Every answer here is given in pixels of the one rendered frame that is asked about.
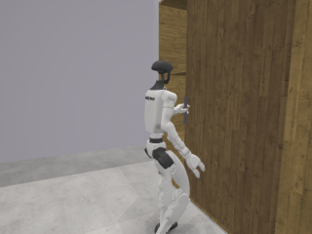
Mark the handle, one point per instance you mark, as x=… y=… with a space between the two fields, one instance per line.
x=185 y=113

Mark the left robot forearm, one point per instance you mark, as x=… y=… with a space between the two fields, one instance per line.
x=175 y=111

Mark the robot left hand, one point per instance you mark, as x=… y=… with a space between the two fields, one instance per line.
x=181 y=110

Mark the left robot shin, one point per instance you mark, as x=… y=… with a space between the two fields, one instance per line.
x=164 y=199

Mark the right robot forearm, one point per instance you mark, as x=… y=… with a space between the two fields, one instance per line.
x=176 y=141

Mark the robot right hand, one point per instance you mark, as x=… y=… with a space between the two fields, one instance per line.
x=193 y=162

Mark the right robot upper arm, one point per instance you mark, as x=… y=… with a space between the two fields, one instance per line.
x=169 y=101

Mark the humanoid robot head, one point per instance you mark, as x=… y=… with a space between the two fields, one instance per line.
x=162 y=67

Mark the wardrobe door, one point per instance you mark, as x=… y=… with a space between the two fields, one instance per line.
x=237 y=72
x=294 y=205

